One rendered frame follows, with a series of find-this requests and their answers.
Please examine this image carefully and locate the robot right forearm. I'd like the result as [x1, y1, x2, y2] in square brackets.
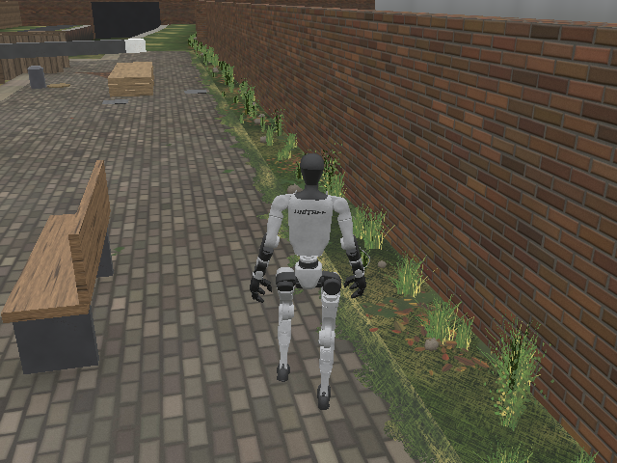
[346, 235, 364, 278]

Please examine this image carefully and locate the robot right foot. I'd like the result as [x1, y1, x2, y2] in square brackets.
[317, 384, 331, 410]

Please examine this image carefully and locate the robot left upper arm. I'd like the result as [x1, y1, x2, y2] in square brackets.
[264, 194, 291, 249]

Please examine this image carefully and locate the left robot hand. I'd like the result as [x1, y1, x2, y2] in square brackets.
[250, 276, 272, 303]

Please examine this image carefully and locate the robot left forearm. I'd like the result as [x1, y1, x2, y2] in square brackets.
[253, 233, 274, 280]

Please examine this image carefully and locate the robot left shin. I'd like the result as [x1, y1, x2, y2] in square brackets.
[278, 304, 291, 369]

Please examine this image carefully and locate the right robot hand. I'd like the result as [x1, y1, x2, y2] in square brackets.
[344, 274, 366, 298]

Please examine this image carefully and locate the robot right upper arm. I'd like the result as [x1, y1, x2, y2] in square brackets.
[331, 196, 356, 250]

